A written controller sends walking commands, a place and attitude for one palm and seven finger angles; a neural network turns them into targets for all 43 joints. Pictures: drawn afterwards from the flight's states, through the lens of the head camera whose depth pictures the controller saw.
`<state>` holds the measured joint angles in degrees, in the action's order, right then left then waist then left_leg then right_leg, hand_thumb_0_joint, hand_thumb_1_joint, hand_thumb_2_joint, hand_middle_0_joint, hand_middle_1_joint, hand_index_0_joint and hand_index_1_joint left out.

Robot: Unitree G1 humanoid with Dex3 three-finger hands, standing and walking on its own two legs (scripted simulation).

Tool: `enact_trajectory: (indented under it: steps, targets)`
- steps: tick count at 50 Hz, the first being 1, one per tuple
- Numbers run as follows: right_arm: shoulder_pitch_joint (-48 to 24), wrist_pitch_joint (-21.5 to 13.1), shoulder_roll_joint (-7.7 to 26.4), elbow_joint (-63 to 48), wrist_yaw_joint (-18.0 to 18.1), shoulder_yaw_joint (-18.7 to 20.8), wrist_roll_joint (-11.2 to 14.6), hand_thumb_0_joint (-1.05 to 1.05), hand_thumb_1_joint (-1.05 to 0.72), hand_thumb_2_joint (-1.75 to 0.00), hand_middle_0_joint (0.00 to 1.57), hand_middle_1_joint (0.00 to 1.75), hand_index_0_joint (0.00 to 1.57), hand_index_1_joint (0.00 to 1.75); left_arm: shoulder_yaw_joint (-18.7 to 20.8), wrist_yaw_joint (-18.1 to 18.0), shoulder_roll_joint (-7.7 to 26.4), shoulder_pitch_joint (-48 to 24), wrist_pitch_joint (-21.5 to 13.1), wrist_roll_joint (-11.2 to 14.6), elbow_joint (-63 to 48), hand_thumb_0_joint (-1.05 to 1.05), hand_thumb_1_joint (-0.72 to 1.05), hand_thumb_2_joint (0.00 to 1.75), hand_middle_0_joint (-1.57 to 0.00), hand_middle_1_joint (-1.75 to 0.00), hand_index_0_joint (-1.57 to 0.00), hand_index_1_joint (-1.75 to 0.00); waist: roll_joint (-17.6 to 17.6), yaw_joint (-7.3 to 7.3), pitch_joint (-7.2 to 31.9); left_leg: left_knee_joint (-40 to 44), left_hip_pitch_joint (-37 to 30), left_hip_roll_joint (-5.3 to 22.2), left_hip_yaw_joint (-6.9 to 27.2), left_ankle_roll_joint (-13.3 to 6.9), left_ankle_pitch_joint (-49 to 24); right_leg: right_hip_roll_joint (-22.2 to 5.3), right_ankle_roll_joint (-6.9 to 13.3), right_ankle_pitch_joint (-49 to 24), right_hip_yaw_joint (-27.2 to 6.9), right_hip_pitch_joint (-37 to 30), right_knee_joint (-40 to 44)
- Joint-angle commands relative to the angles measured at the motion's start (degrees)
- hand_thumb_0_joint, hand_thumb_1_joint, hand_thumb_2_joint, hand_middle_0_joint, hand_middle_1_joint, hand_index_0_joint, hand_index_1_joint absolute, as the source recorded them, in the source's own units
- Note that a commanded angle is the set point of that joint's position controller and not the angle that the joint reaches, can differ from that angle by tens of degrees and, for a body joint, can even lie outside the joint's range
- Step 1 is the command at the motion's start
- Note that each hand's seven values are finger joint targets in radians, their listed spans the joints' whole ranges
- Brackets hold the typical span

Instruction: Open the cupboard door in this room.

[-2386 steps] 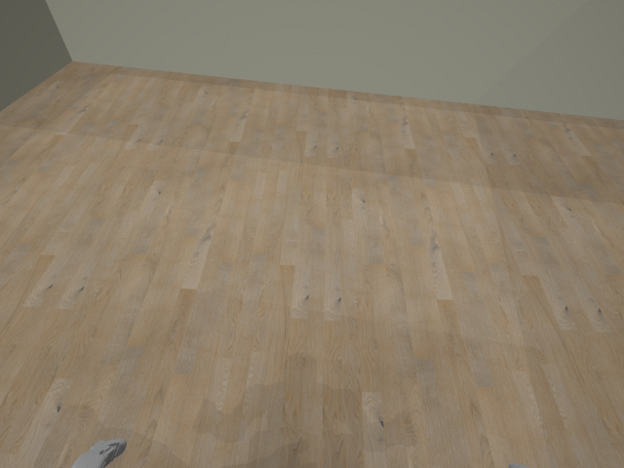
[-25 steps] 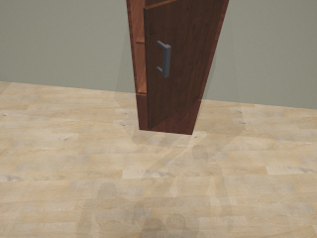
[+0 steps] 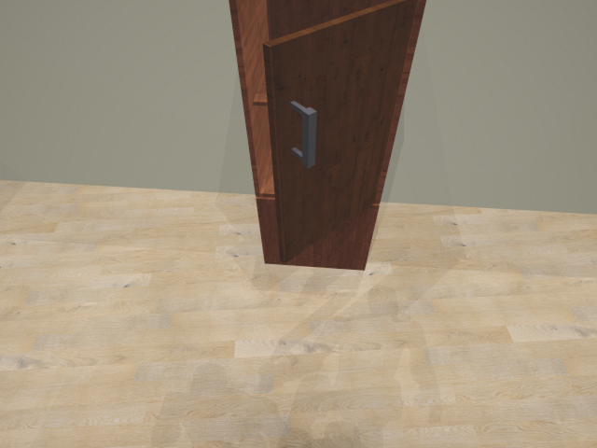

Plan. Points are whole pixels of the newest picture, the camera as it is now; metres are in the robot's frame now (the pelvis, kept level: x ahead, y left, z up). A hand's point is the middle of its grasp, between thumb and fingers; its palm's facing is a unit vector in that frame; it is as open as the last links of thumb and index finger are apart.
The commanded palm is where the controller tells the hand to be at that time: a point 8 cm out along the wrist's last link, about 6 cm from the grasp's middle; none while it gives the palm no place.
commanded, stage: let the arm hang, fingers relaxed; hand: left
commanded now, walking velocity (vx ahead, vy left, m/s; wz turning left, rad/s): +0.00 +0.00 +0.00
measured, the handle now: (302, 134) +0.65 +0.03 +0.07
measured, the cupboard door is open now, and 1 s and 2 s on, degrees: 45 45 45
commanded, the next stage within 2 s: look to check the result in 0.08 s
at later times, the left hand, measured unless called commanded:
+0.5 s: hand out of the picture +0.08 +0.23 -0.16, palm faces +0.00 -0.94 -0.33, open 7.4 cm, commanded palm none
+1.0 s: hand out of the picture +0.10 +0.21 -0.16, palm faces -0.04 -0.95 -0.31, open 7.4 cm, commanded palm none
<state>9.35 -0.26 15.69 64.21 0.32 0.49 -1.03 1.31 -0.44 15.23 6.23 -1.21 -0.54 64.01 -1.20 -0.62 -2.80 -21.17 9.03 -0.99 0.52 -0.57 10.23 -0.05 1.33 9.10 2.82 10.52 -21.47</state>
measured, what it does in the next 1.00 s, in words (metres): stands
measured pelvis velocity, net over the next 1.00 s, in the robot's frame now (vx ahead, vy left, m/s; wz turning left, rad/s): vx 0.03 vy -0.01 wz -0.07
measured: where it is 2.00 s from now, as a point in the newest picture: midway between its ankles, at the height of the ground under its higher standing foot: outside the picture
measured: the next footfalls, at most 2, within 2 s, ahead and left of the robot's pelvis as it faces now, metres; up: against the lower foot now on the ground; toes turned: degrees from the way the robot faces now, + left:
left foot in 1.82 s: +0.10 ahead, +0.09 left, +0.00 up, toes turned -31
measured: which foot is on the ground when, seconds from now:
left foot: down 0.00-1.00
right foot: down 0.00-1.00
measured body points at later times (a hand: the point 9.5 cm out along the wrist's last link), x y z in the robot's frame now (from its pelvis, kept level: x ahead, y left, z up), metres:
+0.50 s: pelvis +0.02 -0.01 +0.00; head +0.04 -0.02 +0.45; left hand +0.08 +0.28 -0.13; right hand +0.08 -0.29 -0.15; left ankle +0.01 +0.11 -0.75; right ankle +0.03 -0.10 -0.75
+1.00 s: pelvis +0.03 -0.01 +0.00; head +0.05 -0.03 +0.45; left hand +0.11 +0.26 -0.14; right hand +0.07 -0.29 -0.15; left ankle +0.02 +0.11 -0.75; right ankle +0.03 -0.10 -0.75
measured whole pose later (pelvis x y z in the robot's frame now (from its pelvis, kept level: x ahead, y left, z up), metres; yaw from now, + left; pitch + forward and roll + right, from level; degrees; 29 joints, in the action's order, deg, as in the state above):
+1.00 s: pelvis +0.03 -0.01 +0.00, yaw -4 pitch -1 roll +0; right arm 7.3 0.8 16.3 63.0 1.5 0.8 -1.0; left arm 1.9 -0.9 15.4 7.4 0.3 -0.5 63.7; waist -1.3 0.2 -3.7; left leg -21.5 7.2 1.8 -2.4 1.0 13.1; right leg 2.9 2.6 10.4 0.0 9.8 -21.3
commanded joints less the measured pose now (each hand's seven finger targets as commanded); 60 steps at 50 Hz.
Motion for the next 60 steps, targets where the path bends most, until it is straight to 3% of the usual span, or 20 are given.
enact_trajectory:
  steps: [1, 23, 41, 43, 45, 46, 52, 54, 56, 57, 58, 59, 60]
  targets:
    - [-0.4, -1.0, 9.6, -2.3, 0.6, 1.6, -0.1, 0.0, -0.9, -0.9, 0.2, 0.3, 0.2, 0.3, 1.9, -0.6, 11.2, -0.1, -0.8, -0.2, -2.0, 0.0, 0.9, 0.9, -0.2, -0.3, -0.2, -0.3, 0.4, 0.53, 2.5, 5.2, 1.3, 6.8, 6.3, -1.2, -4.7, -7.0, 1.9, -0.9, -7.1, -3.3, 4.7]
    - [-2.5, -1.0, 11.7, -2.3, 0.9, 1.5, 0.1, 0.0, -0.9, -0.9, 0.2, 0.3, 0.2, 0.3, 1.7, -0.7, 12.3, -0.3, -1.1, 0.0, -1.2, 0.0, 0.9, 0.9, -0.2, -0.3, -0.2, -0.3, 1.4, 0.3, 4.9, 5.5, -3.7, 7.4, 5.1, -0.8, -9.0, -7.3, 1.8, -8.6, -7.2, -5.3, 5.6]
    - [-2.9, -0.8, 11.7, -1.9, 0.8, 1.5, 0.0, 0.0, -0.9, -0.9, 0.2, 0.3, 0.2, 0.3, 1.7, -0.7, 13.1, -0.8, -1.3, 0.0, -1.5, 0.0, 0.9, 0.9, -0.2, -0.3, -0.2, -0.3, 1.0, 0.3, 4.2, 6.0, -3.8, 7.2, 4.6, -0.5, -7.4, -7.3, 1.7, -7.9, -8.1, -5.6, 6.8]
    - [-2.1, -0.8, 11.6, -2.1, 1.0, 1.7, -0.1, 0.0, -0.9, -0.9, 0.2, 0.3, 0.2, 0.3, 1.9, -0.6, 12.8, -1.1, -1.0, -0.1, -2.0, 0.0, 0.9, 0.9, -0.2, -0.3, -0.2, -0.3, 1.4, 0.13, 3.9, 4.9, -4.1, 7.7, 3.5, -0.3, -7.8, -7.0, 2.0, -10.5, -8.9, -4.6, 5.9]
    - [0.7, 0.0, 6.1, -1.6, 1.3, 0.8, -0.1, 0.0, -0.9, -0.9, 0.2, 0.3, 0.2, 0.3, 1.4, -0.8, 8.2, 1.0, 0.3, 0.0, -1.8, 0.0, 0.9, 0.9, -0.2, -0.3, -0.2, -0.3, 1.2, -0.09, 3.7, 2.6, -3.5, 7.8, 1.4, 0.4, -7.6, -7.1, 1.5, -13.1, -9.6, -3.4, 3.8]
    - [1.9, 0.4, 5.3, -1.6, 1.4, 0.8, -0.1, 0.0, -0.9, -0.9, 0.2, 0.3, 0.2, 0.3, 1.4, -0.9, 7.8, 1.7, 0.8, 0.0, -1.8, 0.0, 0.9, 0.9, -0.2, -0.3, -0.2, -0.3, 1.9, -0.06, 3.7, 1.5, -2.8, 7.8, 0.5, 0.7, -6.7, -7.1, 1.5, -14.1, -10.2, -3.4, 2.8]
    - [3.4, 1.4, 6.2, -5.4, 2.1, 2.7, 0.1, 0.0, -0.9, -0.9, 0.2, 0.3, 0.2, 0.3, 3.2, -0.4, 9.0, 2.5, 2.4, -0.5, -5.4, 0.0, 0.9, 0.9, -0.2, -0.3, -0.2, -0.3, 4.4, -0.46, 3.2, -4.0, -1.2, 8.1, -2.6, 0.6, -1.4, -6.9, 3.0, -14.9, -14.5, 1.5, -0.9]
    - [3.7, 1.3, 6.6, -6.4, 2.3, 3.0, 0.1, 0.0, -0.9, -0.9, 0.2, 0.3, 0.2, 0.3, 3.4, -0.3, 8.1, 2.6, 2.7, -0.5, -6.8, 0.0, 0.9, 0.9, -0.2, -0.3, -0.2, -0.3, 1.8, -0.45, 3.4, -3.5, -2.1, 9.6, -1.7, -0.2, -0.6, -5.0, 2.6, -12.8, -14.4, 4.4, -3.3]
    - [4.1, 1.2, 7.7, -7.4, 2.5, 3.6, -0.3, 0.0, -0.9, -0.9, 0.2, 0.3, 0.2, 0.3, 3.5, 0.3, 6.8, 2.0, 3.1, -0.5, -8.4, 0.0, 0.9, 0.9, -0.2, -0.3, -0.2, -0.3, -3.7, -0.62, 2.2, 0.4, -2.9, 14.3, 2.6, -2.5, 0.0, -1.3, 1.3, -7.7, -10.9, 9.3, -10.1]
    - [3.9, 1.1, 8.8, -7.8, 2.6, 4.0, -0.5, 0.0, -0.9, -0.9, 0.2, 0.3, 0.2, 0.3, 3.5, 0.6, 5.7, 2.0, 3.3, -0.5, -9.1, 0.0, 0.9, 0.9, -0.2, -0.3, -0.2, -0.3, -7.8, -0.35, 1.4, 3.6, -2.4, 18.5, 6.3, -5.0, -1.4, 0.9, 0.4, -0.7, -7.7, 11.4, -17.3]
    - [4.0, 0.8, 9.0, -8.3, 2.7, 4.2, -0.7, 0.0, -0.9, -0.9, 0.2, 0.3, 0.2, 0.3, 3.7, 0.8, 5.0, 1.7, 3.7, -0.5, -9.9, 0.0, 0.9, 0.9, -0.2, -0.3, -0.2, -0.3, -11.0, -0.21, 0.8, 6.5, -1.6, 23.1, 8.9, -8.5, -6.4, 1.9, -0.6, 15.6, -4.7, 13.7, -27.7]
    - [3.6, 0.6, 8.5, -8.8, 2.8, 4.0, -0.7, 0.0, -0.9, -0.9, 0.2, 0.3, 0.2, 0.3, 4.1, 0.8, 4.7, 2.0, 4.1, -0.6, -10.4, 0.0, 0.9, 0.9, -0.2, -0.3, -0.2, -0.3, -10.8, 0.58, 0.5, 6.7, -1.5, 25.0, 9.2, -10.6, -9.7, 0.7, -1.0, 20.5, -5.3, 15.5, -34.9]
    - [3.0, 0.4, 7.9, -9.4, 2.9, 4.0, -0.8, 0.0, -0.9, -0.9, 0.2, 0.3, 0.2, 0.3, 4.5, 1.0, 4.6, 2.5, 4.4, -0.7, -10.8, 0.0, 0.9, 0.9, -0.2, -0.3, -0.2, -0.3, -8.7, 1.06, 0.7, 5.9, -0.4, 25.2, 7.5, -10.9, -11.5, -0.4, -1.3, 20.9, -5.9, 15.7, -37.1]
